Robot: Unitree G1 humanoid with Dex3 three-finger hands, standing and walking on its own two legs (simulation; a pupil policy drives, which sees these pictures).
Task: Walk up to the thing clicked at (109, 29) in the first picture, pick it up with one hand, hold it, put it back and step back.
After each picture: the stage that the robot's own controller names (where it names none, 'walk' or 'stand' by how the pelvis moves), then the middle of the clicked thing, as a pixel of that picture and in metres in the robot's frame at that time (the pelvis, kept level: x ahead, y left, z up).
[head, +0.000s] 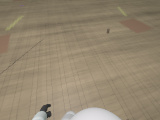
stand; (108, 30) +2.26 -0.44 -0.72
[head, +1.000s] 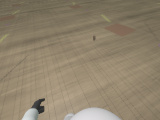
walk; (94, 38) +2.14 +0.05 -0.69
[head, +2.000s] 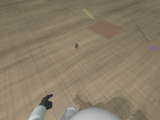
walk; (76, 45) +1.45 +0.37 -0.71
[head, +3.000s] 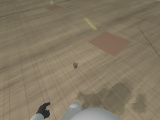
walk; (75, 65) +0.96 +0.36 -0.72
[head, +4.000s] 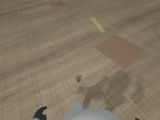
walk; (78, 78) +0.63 +0.25 -0.71
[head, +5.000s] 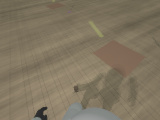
walk; (76, 88) +0.48 +0.22 -0.71
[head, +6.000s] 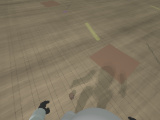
stand; (71, 96) +0.37 +0.19 -0.72
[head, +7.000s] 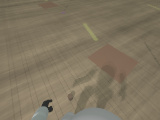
stand; (70, 97) +0.36 +0.21 -0.72
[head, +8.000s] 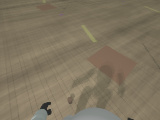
stand; (70, 100) +0.33 +0.21 -0.73
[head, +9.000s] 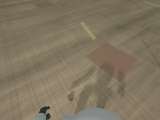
stand; (70, 97) +0.35 +0.22 -0.72
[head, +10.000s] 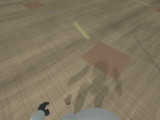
stand; (67, 101) +0.29 +0.24 -0.71
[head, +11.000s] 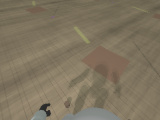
stand; (67, 104) +0.29 +0.24 -0.72
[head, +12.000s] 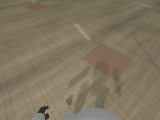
stand; (68, 101) +0.30 +0.23 -0.73
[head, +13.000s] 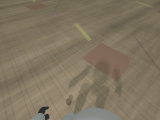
stand; (68, 102) +0.29 +0.23 -0.73
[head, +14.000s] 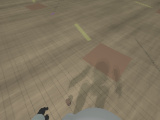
stand; (68, 102) +0.29 +0.23 -0.73
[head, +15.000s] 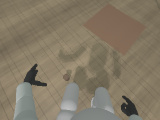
go down; (66, 77) +0.34 +0.22 -0.51
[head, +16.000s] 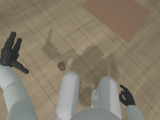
go down; (61, 66) +0.38 +0.25 -0.33
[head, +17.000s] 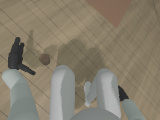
close in; (45, 59) +0.37 +0.27 -0.25
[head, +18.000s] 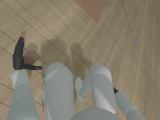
close; (30, 58) +0.37 +0.28 -0.22
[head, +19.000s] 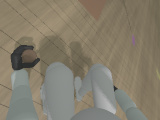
lift; (28, 57) +0.36 +0.28 -0.22
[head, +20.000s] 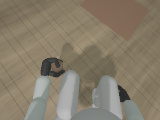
lift; (57, 68) +0.31 +0.24 -0.07
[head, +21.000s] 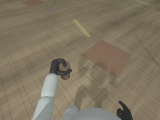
hold; (64, 70) +0.33 +0.17 +0.05
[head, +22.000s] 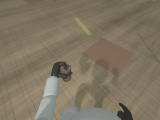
hold; (66, 73) +0.33 +0.17 +0.01
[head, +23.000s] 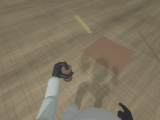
crouch; (67, 73) +0.33 +0.17 +0.00
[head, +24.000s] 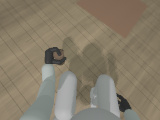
crouch; (59, 58) +0.41 +0.21 -0.10
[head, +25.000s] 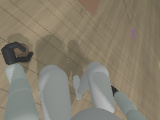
lower; (23, 54) +0.40 +0.28 -0.22
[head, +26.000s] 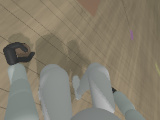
lower; (24, 54) +0.39 +0.29 -0.22
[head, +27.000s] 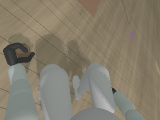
lower; (24, 54) +0.39 +0.29 -0.22
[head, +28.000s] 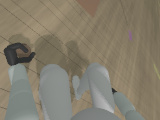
lower; (24, 54) +0.39 +0.28 -0.22
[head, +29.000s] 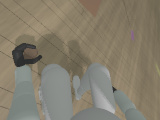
open; (30, 55) +0.38 +0.26 -0.22
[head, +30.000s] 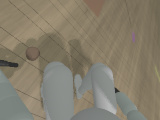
rise; (32, 54) +0.37 +0.26 -0.22
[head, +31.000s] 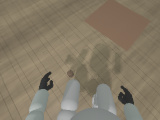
walk; (70, 74) +0.37 +0.20 -0.48
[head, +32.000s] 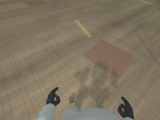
stand; (71, 99) +0.32 +0.17 -0.66
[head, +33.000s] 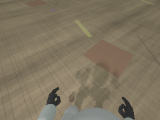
stand; (71, 98) +0.33 +0.19 -0.66
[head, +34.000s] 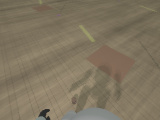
stand; (73, 100) +0.34 +0.17 -0.72
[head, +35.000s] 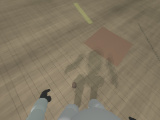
walk; (74, 85) +0.39 +0.11 -0.71
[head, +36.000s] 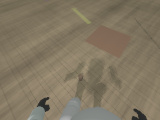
walk; (80, 77) +0.56 +0.13 -0.70
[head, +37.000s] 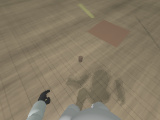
walk; (80, 59) +0.91 +0.17 -0.69
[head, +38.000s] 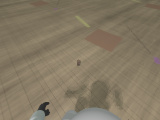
stand; (78, 62) +1.00 +0.21 -0.71
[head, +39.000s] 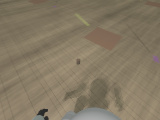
stand; (78, 61) +1.01 +0.21 -0.73
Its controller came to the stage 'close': yes
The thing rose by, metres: 0.71
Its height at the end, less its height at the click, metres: +0.00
